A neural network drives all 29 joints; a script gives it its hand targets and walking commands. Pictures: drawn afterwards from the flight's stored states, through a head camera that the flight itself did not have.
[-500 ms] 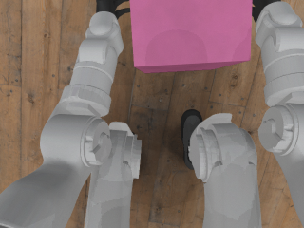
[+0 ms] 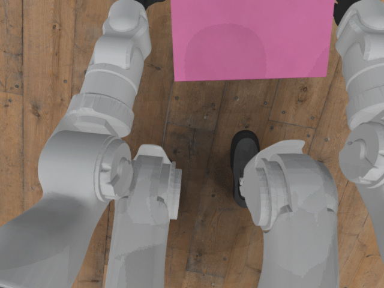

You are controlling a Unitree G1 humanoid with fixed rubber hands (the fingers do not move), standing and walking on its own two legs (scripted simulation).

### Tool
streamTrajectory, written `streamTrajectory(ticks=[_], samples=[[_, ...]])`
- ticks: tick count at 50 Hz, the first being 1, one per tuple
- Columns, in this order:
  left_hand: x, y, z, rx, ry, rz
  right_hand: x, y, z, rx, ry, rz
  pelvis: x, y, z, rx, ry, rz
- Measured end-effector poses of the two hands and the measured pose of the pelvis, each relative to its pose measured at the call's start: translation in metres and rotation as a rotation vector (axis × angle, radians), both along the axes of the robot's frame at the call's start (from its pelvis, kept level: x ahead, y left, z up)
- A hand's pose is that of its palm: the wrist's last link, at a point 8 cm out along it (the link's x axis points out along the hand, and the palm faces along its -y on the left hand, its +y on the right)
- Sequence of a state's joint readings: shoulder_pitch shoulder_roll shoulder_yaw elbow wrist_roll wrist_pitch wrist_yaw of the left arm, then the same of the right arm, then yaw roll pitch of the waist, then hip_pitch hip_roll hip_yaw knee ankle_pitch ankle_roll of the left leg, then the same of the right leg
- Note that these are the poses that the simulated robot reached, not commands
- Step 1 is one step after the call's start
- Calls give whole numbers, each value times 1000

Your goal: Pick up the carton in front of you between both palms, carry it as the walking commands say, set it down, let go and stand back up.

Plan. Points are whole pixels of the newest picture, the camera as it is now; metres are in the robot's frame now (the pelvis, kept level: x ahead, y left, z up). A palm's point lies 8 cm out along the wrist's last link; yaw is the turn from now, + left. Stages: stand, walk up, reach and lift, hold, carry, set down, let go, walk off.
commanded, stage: set down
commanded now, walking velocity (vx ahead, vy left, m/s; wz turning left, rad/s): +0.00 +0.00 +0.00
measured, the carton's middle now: (237, 22) +0.52 -0.11 -0.25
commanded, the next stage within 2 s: let go in 1.24 s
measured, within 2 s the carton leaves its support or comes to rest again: neither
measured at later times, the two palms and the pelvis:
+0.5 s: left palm out of the picture +0.56 +0.07 -0.07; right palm out of the picture +0.53 -0.30 -0.08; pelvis +0.01 +0.00 +0.05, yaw +0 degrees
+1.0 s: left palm out of the picture +0.56 +0.08 +0.08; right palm out of the picture +0.52 -0.32 +0.07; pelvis +0.03 -0.01 +0.18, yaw -1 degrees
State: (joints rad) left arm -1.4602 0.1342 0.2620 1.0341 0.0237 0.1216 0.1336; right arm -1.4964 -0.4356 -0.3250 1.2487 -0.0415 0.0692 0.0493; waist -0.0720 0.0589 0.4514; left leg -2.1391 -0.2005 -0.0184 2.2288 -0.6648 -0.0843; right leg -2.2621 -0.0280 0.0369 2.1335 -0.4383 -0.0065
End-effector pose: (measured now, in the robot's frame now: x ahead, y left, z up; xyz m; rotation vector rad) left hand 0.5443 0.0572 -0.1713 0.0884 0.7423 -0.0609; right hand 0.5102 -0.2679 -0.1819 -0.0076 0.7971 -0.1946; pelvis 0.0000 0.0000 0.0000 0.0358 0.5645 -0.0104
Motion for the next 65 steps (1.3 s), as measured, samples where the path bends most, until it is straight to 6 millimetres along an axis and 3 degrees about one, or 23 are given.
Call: streamTrajectory(ticks=[4, 9, 14, 19, 29, 42, 65], samples=[[-1, 16, -11, 23, 15, 34, -6, -19, -9, -29, -8, -59, 0, -2, 3, 0, -6, 0], [4, 32, -7, 32, -20, 57, 1, -36, -2, -42, -43, -62, 1, -6, 2, 6, 7, 6], [11, 30, 13, 26, -64, 66, 14, -33, 19, -22, -99, -41, 2, -7, 4, 13, 19, -5], [15, 19, 48, 20, -101, 73, 22, -28, 56, -23, -151, -25, 2, -5, 17, 22, 46, -17], [17, 8, 129, 32, -103, 86, 11, -42, 135, -41, -140, -40, 11, -5, 72, 38, 150, -36], [16, 22, 200, 51, -119, 100, 14, -45, 203, -40, -153, -16, 22, -10, 137, 51, 218, -55], [9, 25, 327, 46, -112, 83, 10, -53, 337, -56, -136, 3, 47, -19, 259, 37, 202, -75]])
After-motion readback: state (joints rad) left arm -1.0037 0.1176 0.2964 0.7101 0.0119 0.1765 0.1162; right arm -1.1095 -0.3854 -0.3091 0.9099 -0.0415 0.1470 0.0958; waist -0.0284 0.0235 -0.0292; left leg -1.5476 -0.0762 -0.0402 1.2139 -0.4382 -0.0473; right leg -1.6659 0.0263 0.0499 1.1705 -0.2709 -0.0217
